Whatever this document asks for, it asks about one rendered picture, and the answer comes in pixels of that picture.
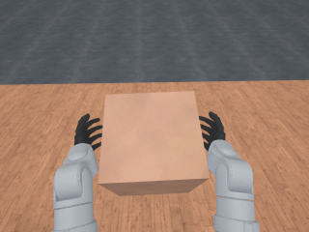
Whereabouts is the left robot hand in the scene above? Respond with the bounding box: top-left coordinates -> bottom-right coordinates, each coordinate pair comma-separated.
74,113 -> 103,151

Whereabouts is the right robot hand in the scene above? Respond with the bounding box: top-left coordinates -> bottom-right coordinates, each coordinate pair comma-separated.
199,111 -> 226,151

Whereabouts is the robot left forearm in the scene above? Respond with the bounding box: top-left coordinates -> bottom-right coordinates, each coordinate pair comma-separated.
51,143 -> 99,232

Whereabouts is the robot right forearm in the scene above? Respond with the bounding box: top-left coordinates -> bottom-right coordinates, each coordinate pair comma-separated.
207,139 -> 260,232

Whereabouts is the carton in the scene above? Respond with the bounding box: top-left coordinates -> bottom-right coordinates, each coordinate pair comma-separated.
98,91 -> 210,196

